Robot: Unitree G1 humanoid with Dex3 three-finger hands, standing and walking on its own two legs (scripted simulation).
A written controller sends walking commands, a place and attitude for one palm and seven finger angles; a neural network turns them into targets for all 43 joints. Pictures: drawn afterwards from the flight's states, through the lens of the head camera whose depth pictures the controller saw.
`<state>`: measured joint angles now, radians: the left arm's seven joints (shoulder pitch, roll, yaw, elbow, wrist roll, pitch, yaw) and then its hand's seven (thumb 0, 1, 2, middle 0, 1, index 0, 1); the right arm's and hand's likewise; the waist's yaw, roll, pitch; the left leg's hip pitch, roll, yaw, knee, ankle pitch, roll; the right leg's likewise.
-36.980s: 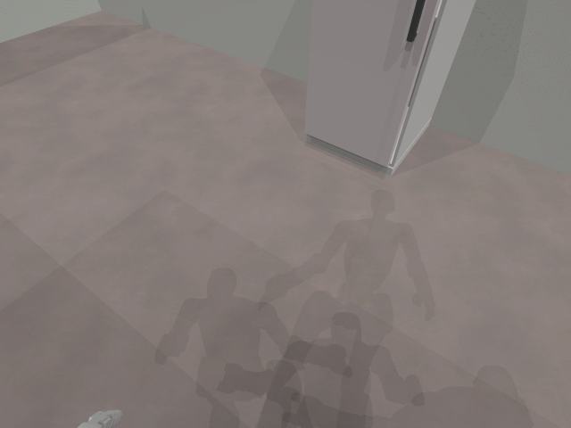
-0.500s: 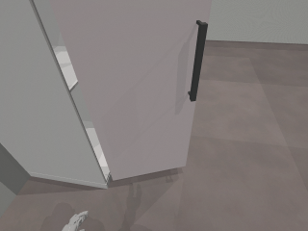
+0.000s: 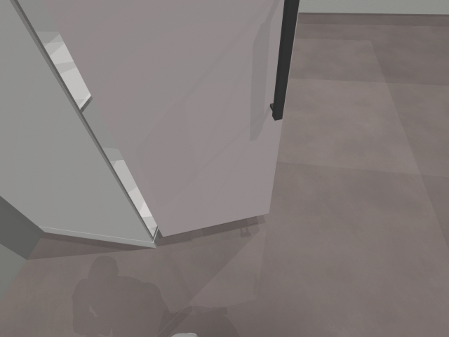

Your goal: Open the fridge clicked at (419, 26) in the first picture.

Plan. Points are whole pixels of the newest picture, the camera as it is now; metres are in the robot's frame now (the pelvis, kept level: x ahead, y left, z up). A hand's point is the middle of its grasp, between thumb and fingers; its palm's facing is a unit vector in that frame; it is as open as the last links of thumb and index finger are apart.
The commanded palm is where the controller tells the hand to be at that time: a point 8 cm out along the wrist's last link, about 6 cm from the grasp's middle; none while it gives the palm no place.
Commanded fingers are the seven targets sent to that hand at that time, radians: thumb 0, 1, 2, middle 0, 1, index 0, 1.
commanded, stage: let the arm hang, fingers relaxed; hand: right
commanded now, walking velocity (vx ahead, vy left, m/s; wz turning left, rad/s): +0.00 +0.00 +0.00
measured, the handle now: (280, 60) +0.70 -0.08 +0.13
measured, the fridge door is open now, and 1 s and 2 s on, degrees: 68 68 68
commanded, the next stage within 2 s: look to check the result in 0.72 s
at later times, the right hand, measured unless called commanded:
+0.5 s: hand out of the picture +0.07 -0.18 -0.16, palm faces -0.01 +0.98 -0.18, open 7.3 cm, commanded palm none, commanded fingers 0.00 -0.90 -0.90 0.20 0.30 0.20 0.30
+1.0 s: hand out of the picture +0.09 -0.17 -0.16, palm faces -0.01 +0.98 -0.19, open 7.4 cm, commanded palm none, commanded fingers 0.00 -0.90 -0.90 0.20 0.30 0.20 0.30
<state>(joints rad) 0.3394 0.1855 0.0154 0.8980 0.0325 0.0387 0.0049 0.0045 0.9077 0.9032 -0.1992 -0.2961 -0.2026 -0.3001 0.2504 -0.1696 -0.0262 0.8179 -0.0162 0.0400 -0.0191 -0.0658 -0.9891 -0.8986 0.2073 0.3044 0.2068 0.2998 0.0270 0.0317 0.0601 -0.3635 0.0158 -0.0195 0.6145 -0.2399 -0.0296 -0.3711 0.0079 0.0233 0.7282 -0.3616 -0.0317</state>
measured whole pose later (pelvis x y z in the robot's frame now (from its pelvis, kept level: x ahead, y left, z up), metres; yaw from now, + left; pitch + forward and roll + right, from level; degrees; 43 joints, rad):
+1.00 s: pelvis +0.08 +0.00 +0.02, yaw +2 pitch -1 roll +0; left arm 0.31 0.13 0.00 1.09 0.01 -0.01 0.04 0.00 0.91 0.90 -0.20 -0.30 -0.20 -0.30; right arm 0.25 -0.15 -0.01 1.12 -0.01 0.01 -0.04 0.01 -0.91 -0.90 0.20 0.30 0.20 0.30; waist 0.01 0.00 0.05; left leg -0.17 0.02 -0.07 0.45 -0.27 -0.04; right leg -0.12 0.02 -0.02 0.46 -0.33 -0.03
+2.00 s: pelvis +0.07 +0.01 +0.02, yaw +2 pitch -1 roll +0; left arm 0.31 0.12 0.00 1.11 0.01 -0.01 0.05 0.00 0.91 0.90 -0.20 -0.30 -0.20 -0.30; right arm 0.26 -0.14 -0.01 1.14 -0.01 0.01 -0.04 0.01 -0.91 -0.90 0.20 0.30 0.20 0.30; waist 0.01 0.00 0.06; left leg -0.16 0.01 -0.06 0.43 -0.26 -0.03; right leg -0.11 0.01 -0.02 0.44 -0.31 -0.02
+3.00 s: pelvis +0.07 +0.01 +0.02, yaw +2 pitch -1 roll +0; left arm 0.31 0.12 0.00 1.12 0.01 -0.01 0.05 0.00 0.91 0.90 -0.20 -0.30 -0.20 -0.30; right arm 0.26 -0.14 -0.02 1.14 -0.01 0.01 -0.04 0.01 -0.92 -0.90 0.20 0.30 0.20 0.30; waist 0.01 0.00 0.06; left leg -0.16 0.00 -0.06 0.43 -0.25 -0.02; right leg -0.11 0.00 -0.01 0.43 -0.30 -0.01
